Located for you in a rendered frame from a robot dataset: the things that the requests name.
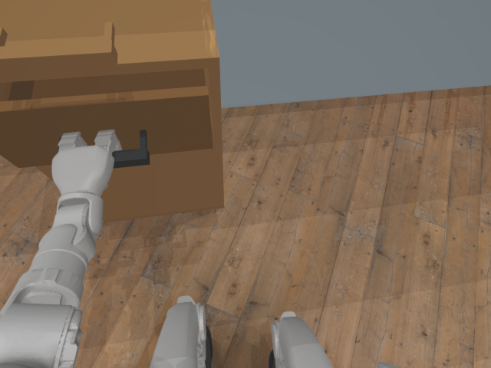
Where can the cabinet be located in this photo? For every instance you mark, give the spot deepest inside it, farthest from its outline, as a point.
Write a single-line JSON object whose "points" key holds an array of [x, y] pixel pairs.
{"points": [[149, 36]]}

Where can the drawer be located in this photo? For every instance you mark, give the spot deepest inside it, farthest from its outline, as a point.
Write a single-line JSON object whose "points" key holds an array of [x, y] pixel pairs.
{"points": [[172, 106]]}

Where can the left robot thigh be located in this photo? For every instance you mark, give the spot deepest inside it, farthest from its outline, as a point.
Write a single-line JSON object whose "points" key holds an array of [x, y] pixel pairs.
{"points": [[183, 328]]}

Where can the handle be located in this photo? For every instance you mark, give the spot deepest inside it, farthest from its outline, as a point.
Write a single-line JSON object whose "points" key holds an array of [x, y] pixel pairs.
{"points": [[59, 56], [134, 157]]}

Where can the right robot thigh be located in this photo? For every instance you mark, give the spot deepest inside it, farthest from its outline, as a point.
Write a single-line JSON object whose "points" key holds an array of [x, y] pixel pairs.
{"points": [[294, 342]]}

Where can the left robot forearm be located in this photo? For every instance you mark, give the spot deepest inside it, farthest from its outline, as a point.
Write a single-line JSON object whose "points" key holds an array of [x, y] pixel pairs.
{"points": [[58, 269]]}

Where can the robot left hand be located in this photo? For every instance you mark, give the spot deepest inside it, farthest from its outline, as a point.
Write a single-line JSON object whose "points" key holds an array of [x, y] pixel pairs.
{"points": [[78, 167]]}

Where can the robot left upper arm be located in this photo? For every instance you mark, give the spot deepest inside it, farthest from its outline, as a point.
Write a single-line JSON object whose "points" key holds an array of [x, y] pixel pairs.
{"points": [[40, 336]]}

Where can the robot thigh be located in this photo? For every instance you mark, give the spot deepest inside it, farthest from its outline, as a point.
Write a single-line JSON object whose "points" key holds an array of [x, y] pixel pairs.
{"points": [[294, 342], [183, 328]]}

